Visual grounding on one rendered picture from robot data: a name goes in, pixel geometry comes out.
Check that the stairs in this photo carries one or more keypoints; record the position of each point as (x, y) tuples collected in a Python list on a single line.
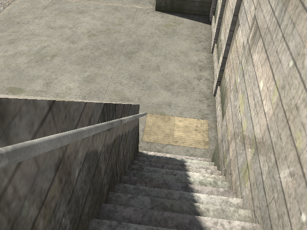
[(162, 191)]

